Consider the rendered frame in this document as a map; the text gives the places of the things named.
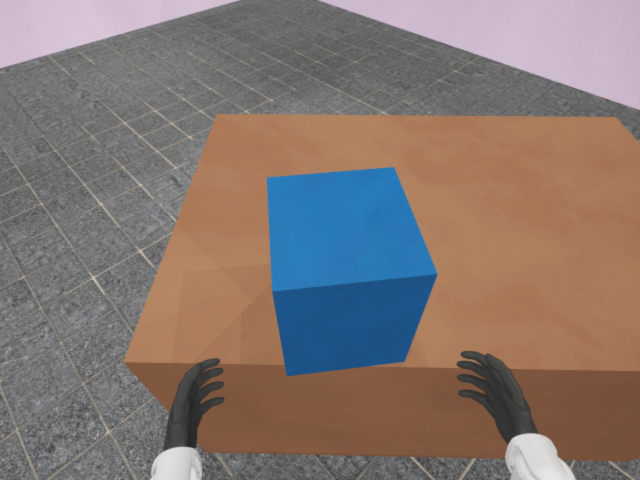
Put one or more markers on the right robot hand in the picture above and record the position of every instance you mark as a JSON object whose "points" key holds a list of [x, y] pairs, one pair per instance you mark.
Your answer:
{"points": [[503, 397]]}

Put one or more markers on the pedestal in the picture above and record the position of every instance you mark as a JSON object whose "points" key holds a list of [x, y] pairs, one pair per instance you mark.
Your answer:
{"points": [[533, 226]]}

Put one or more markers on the carton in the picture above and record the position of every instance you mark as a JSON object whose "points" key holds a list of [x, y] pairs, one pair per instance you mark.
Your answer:
{"points": [[351, 273]]}

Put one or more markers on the left robot hand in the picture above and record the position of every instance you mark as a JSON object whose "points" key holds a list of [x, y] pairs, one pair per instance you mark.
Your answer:
{"points": [[186, 411]]}

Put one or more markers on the right robot forearm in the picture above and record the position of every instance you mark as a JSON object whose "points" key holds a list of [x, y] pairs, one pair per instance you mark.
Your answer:
{"points": [[534, 457]]}

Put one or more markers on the left robot forearm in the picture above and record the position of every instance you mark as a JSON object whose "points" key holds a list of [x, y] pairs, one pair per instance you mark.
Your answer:
{"points": [[179, 463]]}

